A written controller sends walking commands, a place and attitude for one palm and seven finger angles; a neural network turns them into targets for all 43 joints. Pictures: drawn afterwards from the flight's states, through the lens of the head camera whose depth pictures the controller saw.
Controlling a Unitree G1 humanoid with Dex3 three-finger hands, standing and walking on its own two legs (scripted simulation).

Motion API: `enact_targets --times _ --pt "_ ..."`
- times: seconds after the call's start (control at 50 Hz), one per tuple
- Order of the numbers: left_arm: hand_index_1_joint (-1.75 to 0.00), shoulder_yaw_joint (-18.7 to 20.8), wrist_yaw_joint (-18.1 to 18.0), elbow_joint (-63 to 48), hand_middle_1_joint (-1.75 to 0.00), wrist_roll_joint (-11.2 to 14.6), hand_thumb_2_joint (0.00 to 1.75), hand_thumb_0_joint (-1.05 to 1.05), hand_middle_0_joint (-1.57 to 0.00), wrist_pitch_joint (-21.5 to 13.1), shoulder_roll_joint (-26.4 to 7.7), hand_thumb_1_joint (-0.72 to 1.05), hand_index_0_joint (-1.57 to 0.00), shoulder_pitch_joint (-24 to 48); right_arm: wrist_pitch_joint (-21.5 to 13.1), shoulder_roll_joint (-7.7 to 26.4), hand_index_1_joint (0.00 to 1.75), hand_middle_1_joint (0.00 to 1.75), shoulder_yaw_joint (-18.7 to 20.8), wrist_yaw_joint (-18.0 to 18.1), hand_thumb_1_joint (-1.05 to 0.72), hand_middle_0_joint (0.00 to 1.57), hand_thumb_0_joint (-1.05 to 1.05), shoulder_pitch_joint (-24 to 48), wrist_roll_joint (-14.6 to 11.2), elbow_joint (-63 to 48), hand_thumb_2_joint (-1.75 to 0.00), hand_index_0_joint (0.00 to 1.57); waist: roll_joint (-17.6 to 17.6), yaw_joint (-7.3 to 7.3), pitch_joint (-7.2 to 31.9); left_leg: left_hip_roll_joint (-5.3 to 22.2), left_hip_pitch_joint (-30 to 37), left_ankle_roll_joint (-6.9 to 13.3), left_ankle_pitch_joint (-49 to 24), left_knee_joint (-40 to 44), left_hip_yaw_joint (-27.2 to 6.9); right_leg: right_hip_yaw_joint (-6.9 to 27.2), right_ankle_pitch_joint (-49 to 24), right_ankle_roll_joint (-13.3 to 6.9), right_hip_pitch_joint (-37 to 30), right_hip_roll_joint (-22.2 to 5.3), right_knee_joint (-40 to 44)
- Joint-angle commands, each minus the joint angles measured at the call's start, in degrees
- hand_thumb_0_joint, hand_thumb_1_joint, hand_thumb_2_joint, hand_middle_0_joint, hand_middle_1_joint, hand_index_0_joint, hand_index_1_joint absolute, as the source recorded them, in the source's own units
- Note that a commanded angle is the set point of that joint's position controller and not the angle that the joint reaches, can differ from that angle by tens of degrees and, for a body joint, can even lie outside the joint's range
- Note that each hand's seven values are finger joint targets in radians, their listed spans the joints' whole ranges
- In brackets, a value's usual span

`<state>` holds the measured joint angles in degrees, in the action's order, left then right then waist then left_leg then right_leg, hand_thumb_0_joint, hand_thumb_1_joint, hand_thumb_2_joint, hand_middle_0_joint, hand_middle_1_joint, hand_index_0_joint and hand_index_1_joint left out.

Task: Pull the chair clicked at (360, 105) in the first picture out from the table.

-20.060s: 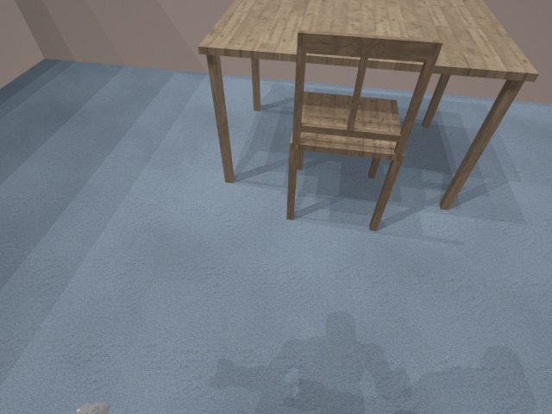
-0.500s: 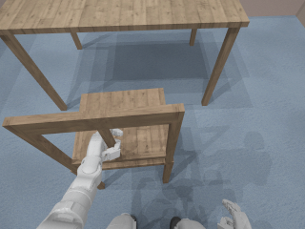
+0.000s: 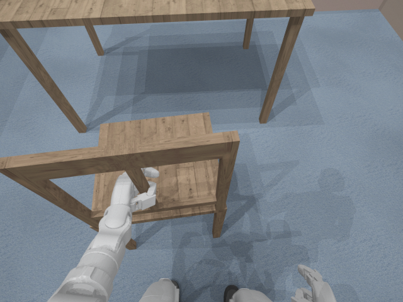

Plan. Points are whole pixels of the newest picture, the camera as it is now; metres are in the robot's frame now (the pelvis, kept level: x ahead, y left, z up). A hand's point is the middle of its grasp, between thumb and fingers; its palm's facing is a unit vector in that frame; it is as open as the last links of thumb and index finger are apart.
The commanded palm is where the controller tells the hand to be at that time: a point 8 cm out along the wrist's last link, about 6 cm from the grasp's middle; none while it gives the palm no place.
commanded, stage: step backward, pulling the chair out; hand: left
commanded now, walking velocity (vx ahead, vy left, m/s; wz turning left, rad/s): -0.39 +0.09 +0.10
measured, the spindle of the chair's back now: (144, 189) +0.36 +0.15 -0.09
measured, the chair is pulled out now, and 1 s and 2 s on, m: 0.48 0.62 0.62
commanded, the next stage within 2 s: stop walking, hand still on the chair in 0.22 s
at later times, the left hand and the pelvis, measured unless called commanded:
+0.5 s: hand (149, 246) +0.22 +0.12 -0.07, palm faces +0.01 -0.99 -0.15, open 5.4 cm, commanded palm +0.21 +0.16 -0.05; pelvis -0.09 -0.02 +0.00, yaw +0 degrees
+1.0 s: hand (149, 261) +0.20 +0.11 -0.07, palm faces -0.08 -0.99 -0.13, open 5.4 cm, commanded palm +0.18 +0.16 -0.05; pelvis -0.06 +0.02 +0.01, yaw +0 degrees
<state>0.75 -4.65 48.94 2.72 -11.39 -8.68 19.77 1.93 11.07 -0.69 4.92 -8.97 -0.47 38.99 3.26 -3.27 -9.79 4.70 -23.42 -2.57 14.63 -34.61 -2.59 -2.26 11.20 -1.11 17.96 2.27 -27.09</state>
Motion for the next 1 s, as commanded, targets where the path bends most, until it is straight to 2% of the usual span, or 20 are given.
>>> enact_targets --times 0.0,0.06,0.1,0.14,0.16,0.18,0.22,0.26,0.3,0.32,0.34,0.4,0.46,0.5,0.6,0.62,0.7,0.72,0.84,0.98 --pt "-1.45 1.1 -0.4 -11.1 -1.45 -2.6 0.9 0.0 -0.5 -2.4 -8.9 0.9 -0.5 7.2 -1.8 8.3 0.3 0.3 2.5 1.9 -0.9 0.2 0.0 1.3 0.1 -6.3 -0.9 0.2 -9.5 2.51 27.0 -2.9 -0.4 0.7 12.8 -15.2 -3.7 12.1 -30.1 -7.7 -12.8 -22.1 4.4" --pt "-1.45 0.2 -0.3 -11.8 -1.45 -1.6 0.9 0.0 -0.5 -0.5 -6.9 0.9 -0.5 5.9 -2.0 8.7 0.3 0.3 1.6 2.2 -0.9 0.2 0.0 0.1 -0.3 -6.0 -0.9 0.2 -10.9 1.95 27.1 -1.8 3.5 1.1 8.2 -3.1 -2.7 7.9 -28.1 -5.2 -13.9 -18.4 1.5" --pt "-1.45 -1.7 -0.1 -13.0 -1.45 -1.2 0.9 0.0 -0.5 0.0 -5.4 0.9 -0.5 7.3 -1.9 9.3 0.3 0.3 1.7 2.7 -0.9 0.2 0.0 -1.1 -0.1 -5.8 -0.9 0.2 -9.0 1.25 26.6 0.5 7.9 2.0 -3.0 8.8 -1.7 5.4 -21.5 -2.2 -13.1 -14.6 -0.8" --pt "-1.45 -4.1 0.1 -14.4 -1.45 -0.9 0.9 0.0 -0.5 0.4 -3.3 0.9 -0.5 8.9 -1.1 11.4 0.3 0.3 2.7 2.5 -0.9 0.2 0.0 -1.5 0.0 -7.0 -0.9 0.2 1.9 1.69 24.6 8.8 11.7 6.5 -22.1 13.7 -8.4 1.7 -7.0 2.2 -7.5 -6.0 -5.2" --pt "-1.45 -5.1 0.4 -17.0 -1.45 -1.3 0.9 0.0 -0.5 -0.1 -2.2 0.9 -0.5 12.7 -1.0 9.8 0.3 0.3 2.0 1.9 -0.9 0.2 0.0 0.3 0.8 -7.5 -0.9 0.2 11.5 1.56 25.2 11.2 10.1 8.4 -27.2 14.5 -11.5 1.2 -1.2 1.8 -6.8 -5.2 -11.5" --pt "-1.45 -5.2 0.4 -16.2 -1.45 -1.7 0.9 0.0 -0.5 0.0 -1.9 0.9 -0.5 14.0 -0.9 9.1 0.3 0.3 2.0 1.4 -0.9 0.2 0.0 0.2 1.5 -6.9 -0.9 0.2 15.4 1.67 24.4 12.9 10.8 9.5 -31.0 14.6 -13.1 1.5 8.9 1.3 -4.0 -4.8 -14.9" --pt "-1.45 -3.9 0.0 -14.8 -1.45 -1.7 0.9 0.0 -0.5 0.0 -3.1 0.9 -0.5 14.5 -1.3 9.1 0.3 0.3 3.0 0.6 -0.9 0.2 0.0 -2.6 1.2 -5.3 -0.9 0.2 11.0 1.62 24.6 14.0 17.2 10.7 -39.6 10.6 -13.6 2.3 12.9 0.6 -0.3 -4.1 -12.8" --pt "-1.45 -4.9 0.3 -11.7 -1.45 -2.2 0.9 0.0 -0.5 -0.3 -1.8 0.9 -0.5 15.0 -1.8 9.7 0.3 0.3 3.4 -0.2 -0.9 0.2 0.0 -4.7 0.9 -4.5 -0.9 0.2 5.8 1.02 25.2 13.2 23.6 9.4 -48.2 5.0 -12.1 2.7 4.9 0.6 -0.8 -4.3 -3.6" --pt "-1.45 -4.5 0.8 -9.8 -1.45 -2.8 0.9 0.0 -0.5 -0.9 -3.0 0.9 -0.5 16.4 -2.2 10.2 0.3 0.3 3.5 0.0 -0.9 0.2 0.0 -4.6 0.6 -4.2 -0.9 0.2 6.0 0.88 26.1 10.8 21.8 7.1 -43.1 3.4 -8.9 2.9 -6.6 0.3 -5.5 -5.2 2.1" --pt "-1.45 -3.2 1.1 -19.7 -1.45 -2.5 0.9 0.0 -0.5 -1.5 -6.0 0.9 -0.5 16.4 -2.6 10.1 0.3 0.3 3.2 0.0 -0.9 0.2 0.0 -3.3 0.4 -6.1 -0.9 0.2 7.5 1.6 25.6 9.6 18.0 6.5 -35.3 5.4 -8.3 2.5 -7.7 0.4 -8.6 -5.7 2.4" --pt "-1.45 -3.4 0.9 -19.0 -1.45 -2.4 0.9 0.0 -0.5 -1.2 -5.2 0.9 -0.5 14.3 -2.9 9.2 0.3 0.3 2.5 0.3 -0.9 0.2 0.0 -1.7 0.1 -6.5 -0.9 0.2 9.2 1.56 24.9 7.9 15.4 5.7 -27.5 6.9 -6.8 2.4 -6.9 0.4 -9.5 -5.9 2.6" --pt "-1.45 -0.3 0.1 -18.9 -1.45 -1.3 0.9 0.0 -0.5 0.9 -8.5 0.9 -0.5 11.3 -3.0 8.7 0.3 0.3 2.4 1.0 -0.9 0.2 0.0 -1.8 -1.2 -7.8 -0.9 0.2 -2.0 1.33 31.1 3.4 15.2 2.8 -18.0 4.6 -0.4 5.7 -15.0 0.0 -16.1 -9.2 3.0" --pt "-1.45 0.7 -0.6 -16.2 -1.45 -1.1 0.9 0.0 -0.5 2.6 -9.8 0.9 -0.5 9.3 -3.1 7.8 0.3 0.3 1.3 1.5 -0.9 0.2 0.0 -0.3 -1.4 -7.9 -0.9 0.2 -3.4 1.89 25.3 -0.2 11.8 2.5 0.2 5.6 1.2 10.1 3.6 -0.5 -10.4 -12.3 8.1" --pt "-1.45 0.6 -0.8 -14.2 -1.45 -1.2 0.9 0.0 -0.5 3.0 -9.4 0.9 -0.5 8.7 -2.6 7.6 0.3 0.3 1.0 1.6 -0.9 0.2 0.0 -0.2 -1.3 -7.5 -0.9 0.2 -5.5 2.1 21.1 -1.6 10.4 2.6 3.9 4.1 1.2 12.4 14.3 -0.9 -6.7 -14.2 11.6" --pt "-1.45 -1.1 -0.4 -14.0 -1.45 -1.2 0.9 0.0 -0.5 2.5 -6.2 0.9 -0.5 7.1 -2.6 7.4 0.3 0.3 0.9 2.0 -0.9 0.2 0.0 -0.1 -0.5 -6.4 -0.9 0.2 -8.3 2.04 18.7 -1.7 12.8 3.4 -0.5 5.7 0.0 9.8 10.4 -0.9 -6.0 -13.7 10.3" --pt "-1.45 -2.0 -0.3 -13.9 -1.45 -0.9 0.9 0.0 -0.5 2.3 -5.8 0.9 -0.5 6.4 -2.7 7.6 0.3 0.3 1.0 2.2 -0.9 0.2 0.0 0.1 -0.7 -5.7 -0.9 0.2 -5.7 1.71 17.2 -1.3 14.2 3.6 -1.2 6.9 -0.3 8.9 10.2 -0.6 -4.5 -13.1 10.3" --pt "-1.45 -4.4 0.1 -13.7 -1.45 -1.3 0.9 0.0 -0.5 1.5 -2.6 0.9 -0.5 4.3 -2.9 7.1 0.3 0.3 0.9 2.0 -0.9 0.2 0.0 0.3 -0.4 -6.1 -0.9 0.2 -5.4 1.86 15.3 0.3 14.4 4.3 -4.8 9.4 -1.6 6.3 9.7 0.0 -3.6 -10.5 8.3" --pt "-1.45 -4.7 0.1 -14.9 -1.45 -1.3 0.9 0.0 -0.5 1.4 -3.0 0.9 -0.5 4.2 -3.1 7.5 0.3 0.3 1.0 2.1 -0.9 0.2 0.0 0.3 -0.5 -5.6 -0.9 0.2 -2.6 1.65 15.1 1.0 14.9 4.5 -7.1 10.7 -2.3 4.9 7.4 0.3 -3.7 -9.5 7.0" --pt "-1.45 -5.7 0.3 -18.3 -1.45 -2.0 0.9 0.0 -0.5 1.1 -2.0 0.9 -0.5 -1.9 -4.8 8.0 0.3 0.3 1.0 1.6 -0.9 0.2 0.0 -0.4 0.0 -6.1 -0.9 0.2 -0.7 2.8 20.5 2.7 18.5 5.0 -22.2 11.1 -3.7 2.6 -7.4 1.0 -8.2 -7.1 2.3" --pt "-1.45 -6.8 0.3 -21.8 -1.45 -2.6 0.9 0.0 -0.5 1.8 -1.2 0.9 -0.5 -4.0 -5.4 7.6 0.3 0.3 0.5 1.1 -0.9 0.2 0.0 -0.2 0.5 -6.4 -0.9 0.2 -0.4 2.65 22.1 2.5 20.4 4.4 -23.3 10.6 -2.4 3.0 -9.2 0.7 -8.2 -7.4 3.4"
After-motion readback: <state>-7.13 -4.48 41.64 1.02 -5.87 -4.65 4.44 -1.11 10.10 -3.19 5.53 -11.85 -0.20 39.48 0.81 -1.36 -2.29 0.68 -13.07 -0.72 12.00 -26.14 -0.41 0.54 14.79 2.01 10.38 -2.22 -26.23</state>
